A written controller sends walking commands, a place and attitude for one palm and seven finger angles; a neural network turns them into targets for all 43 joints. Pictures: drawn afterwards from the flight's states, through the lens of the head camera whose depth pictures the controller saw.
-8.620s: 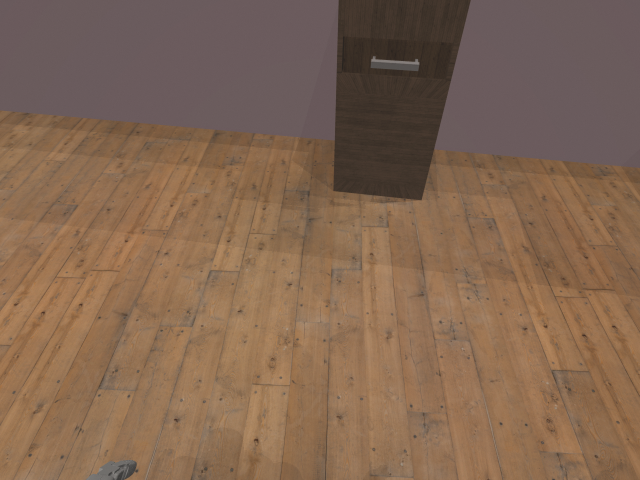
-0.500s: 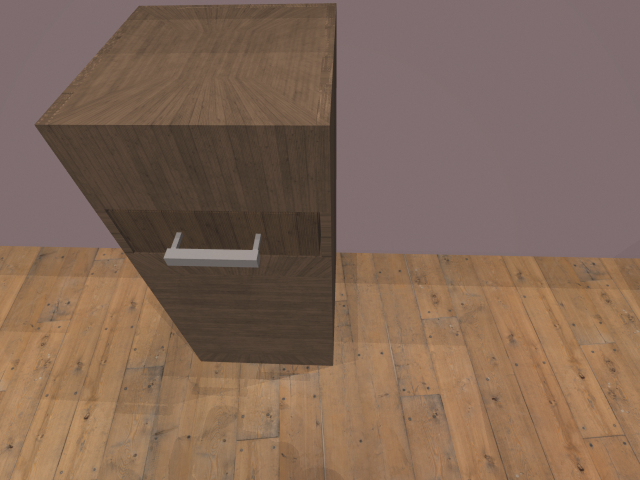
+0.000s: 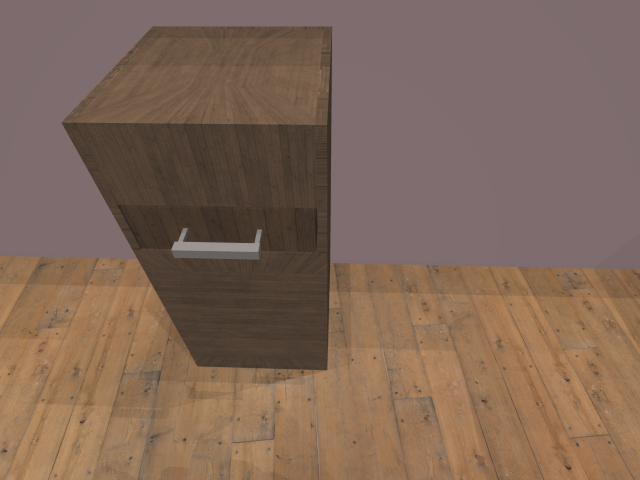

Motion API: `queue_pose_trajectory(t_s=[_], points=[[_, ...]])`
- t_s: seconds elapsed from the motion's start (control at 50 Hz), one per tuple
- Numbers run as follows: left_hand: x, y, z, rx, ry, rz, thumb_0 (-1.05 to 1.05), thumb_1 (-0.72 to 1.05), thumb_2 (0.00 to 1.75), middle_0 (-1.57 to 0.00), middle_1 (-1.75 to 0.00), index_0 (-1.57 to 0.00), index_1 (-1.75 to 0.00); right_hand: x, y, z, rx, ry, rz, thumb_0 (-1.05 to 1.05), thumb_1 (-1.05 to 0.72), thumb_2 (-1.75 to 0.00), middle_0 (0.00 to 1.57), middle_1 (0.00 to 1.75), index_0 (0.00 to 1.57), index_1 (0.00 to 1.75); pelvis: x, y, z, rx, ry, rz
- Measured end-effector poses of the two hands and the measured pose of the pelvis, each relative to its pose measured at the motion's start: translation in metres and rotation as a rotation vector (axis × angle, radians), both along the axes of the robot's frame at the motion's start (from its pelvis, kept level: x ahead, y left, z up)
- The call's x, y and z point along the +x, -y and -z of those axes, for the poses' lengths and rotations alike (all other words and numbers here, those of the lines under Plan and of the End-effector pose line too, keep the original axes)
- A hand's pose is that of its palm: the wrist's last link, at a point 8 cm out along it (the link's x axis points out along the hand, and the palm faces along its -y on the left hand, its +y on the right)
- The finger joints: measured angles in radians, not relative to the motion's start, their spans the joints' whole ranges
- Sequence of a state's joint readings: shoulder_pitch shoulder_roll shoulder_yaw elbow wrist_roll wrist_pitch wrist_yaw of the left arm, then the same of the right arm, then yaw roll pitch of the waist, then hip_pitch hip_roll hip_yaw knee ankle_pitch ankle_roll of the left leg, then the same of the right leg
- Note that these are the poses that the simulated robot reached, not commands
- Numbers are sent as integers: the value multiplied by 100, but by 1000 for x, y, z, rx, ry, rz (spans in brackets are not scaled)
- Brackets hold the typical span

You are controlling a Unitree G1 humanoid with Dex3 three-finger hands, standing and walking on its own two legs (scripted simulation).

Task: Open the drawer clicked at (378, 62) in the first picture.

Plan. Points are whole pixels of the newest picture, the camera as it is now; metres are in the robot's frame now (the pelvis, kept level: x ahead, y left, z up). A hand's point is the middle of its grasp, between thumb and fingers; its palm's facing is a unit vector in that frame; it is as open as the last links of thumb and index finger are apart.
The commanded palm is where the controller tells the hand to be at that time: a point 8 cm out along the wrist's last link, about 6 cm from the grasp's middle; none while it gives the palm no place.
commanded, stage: come to a stop and stand still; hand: left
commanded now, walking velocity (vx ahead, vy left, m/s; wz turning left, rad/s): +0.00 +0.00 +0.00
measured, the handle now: (219, 242) +0.57 +0.24 -0.10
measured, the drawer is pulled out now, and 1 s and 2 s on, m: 0.00 0.00 0.00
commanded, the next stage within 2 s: look again from close up in 0.12 s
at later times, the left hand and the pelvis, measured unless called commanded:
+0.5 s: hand out of the picture +0.02 +0.16 -0.17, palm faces +0.00 -0.98 -0.18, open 7.3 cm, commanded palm none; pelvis +0.03 +0.00 +0.00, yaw +0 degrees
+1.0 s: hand (183, 429) +0.20 +0.20 -0.06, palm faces -0.06 -0.75 -0.66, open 7.4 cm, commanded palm +0.16 +0.22 -0.04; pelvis +0.04 -0.01 +0.00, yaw +0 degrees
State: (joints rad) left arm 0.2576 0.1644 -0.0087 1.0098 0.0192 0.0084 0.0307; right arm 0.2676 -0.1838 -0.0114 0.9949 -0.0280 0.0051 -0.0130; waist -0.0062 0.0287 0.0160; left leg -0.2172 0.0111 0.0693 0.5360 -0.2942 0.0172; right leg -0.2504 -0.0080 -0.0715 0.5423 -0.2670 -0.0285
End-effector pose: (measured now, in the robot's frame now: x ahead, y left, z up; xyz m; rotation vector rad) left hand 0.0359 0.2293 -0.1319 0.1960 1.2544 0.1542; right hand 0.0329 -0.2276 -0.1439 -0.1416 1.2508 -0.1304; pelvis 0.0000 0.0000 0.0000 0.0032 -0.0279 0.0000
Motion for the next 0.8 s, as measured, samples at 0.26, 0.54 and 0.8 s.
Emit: queue_pose_trajectory(t_s=[0.26, 0.54, 0.8], points=[[-41, 3, 0, -15, -140, -24, 0, 91, 90, -20, -29, -20, -30, -48, -10, 2, 30, -167, 10, 1, -91, -90, 20, 30, 20, 30, 5, 0, -4, 9, -26, 2], [-17, 21, 7, -47, -150, -29, 1, 93, 90, -20, -30, -20, -30, -26, -15, 3, 35, -177, 25, 1, -91, -90, 20, 30, 20, 30, 31, 5, -4, 9, -23, 5], [3, 22, 6, -31, -133, -40, 1, 93, 90, -20, -29, -20, -30, 7, -4, 5, 19, -150, 13, 1, -92, -90, 20, 30, 20, 30, 48, 11, -3, 9, -27, 1]])
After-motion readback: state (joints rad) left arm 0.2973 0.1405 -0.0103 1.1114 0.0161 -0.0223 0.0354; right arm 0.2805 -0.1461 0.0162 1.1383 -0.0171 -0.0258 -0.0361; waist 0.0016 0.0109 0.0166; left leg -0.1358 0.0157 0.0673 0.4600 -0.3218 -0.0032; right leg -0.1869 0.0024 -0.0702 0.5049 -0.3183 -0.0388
